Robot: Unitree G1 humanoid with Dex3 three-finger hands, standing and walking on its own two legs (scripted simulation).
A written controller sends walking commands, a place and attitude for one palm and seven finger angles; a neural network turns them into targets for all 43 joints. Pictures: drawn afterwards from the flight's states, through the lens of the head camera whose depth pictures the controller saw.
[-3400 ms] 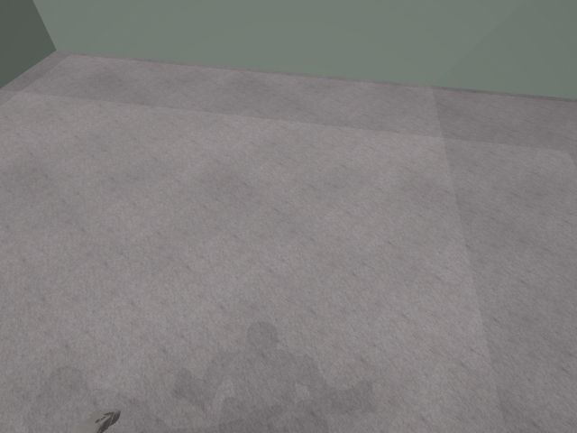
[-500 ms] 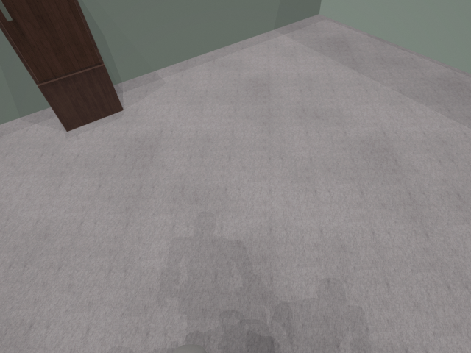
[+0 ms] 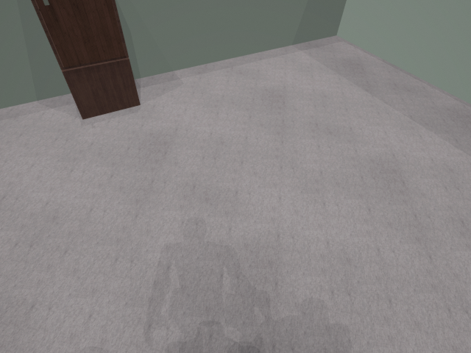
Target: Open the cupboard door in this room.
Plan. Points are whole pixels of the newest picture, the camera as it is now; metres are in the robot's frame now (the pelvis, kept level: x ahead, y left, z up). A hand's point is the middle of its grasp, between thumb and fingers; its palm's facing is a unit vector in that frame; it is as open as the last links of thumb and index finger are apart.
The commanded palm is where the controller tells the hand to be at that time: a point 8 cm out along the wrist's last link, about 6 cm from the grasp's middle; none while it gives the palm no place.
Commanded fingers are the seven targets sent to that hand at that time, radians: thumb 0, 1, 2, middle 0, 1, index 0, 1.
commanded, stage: turn or walk to find it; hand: left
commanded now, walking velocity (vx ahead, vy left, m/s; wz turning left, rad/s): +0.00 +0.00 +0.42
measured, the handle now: out of the picture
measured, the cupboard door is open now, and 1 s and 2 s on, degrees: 0 0 0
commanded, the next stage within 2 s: stand and wait in 0.02 s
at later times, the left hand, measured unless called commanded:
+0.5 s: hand out of the picture -0.03 +0.15 -0.17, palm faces +0.04 -0.98 -0.18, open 7.4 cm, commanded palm none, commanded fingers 0.00 0.90 0.90 -0.20 -0.30 -0.20 -0.30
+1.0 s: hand out of the picture -0.03 +0.17 -0.19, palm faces +0.14 -0.98 -0.17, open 7.4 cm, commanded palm none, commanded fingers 0.00 0.90 0.90 -0.20 -0.30 -0.20 -0.30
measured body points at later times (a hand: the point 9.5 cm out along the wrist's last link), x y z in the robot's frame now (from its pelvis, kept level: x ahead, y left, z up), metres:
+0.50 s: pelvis -0.02 -0.01 +0.00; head -0.02 -0.02 +0.45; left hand -0.03 +0.20 -0.16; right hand -0.06 -0.22 -0.16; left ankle +0.00 +0.10 -0.74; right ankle +0.00 -0.13 -0.74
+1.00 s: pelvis -0.02 +0.00 -0.01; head +0.00 +0.02 +0.44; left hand -0.04 +0.22 -0.18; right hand +0.01 -0.23 -0.16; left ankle +0.00 +0.10 -0.74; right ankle +0.00 -0.13 -0.74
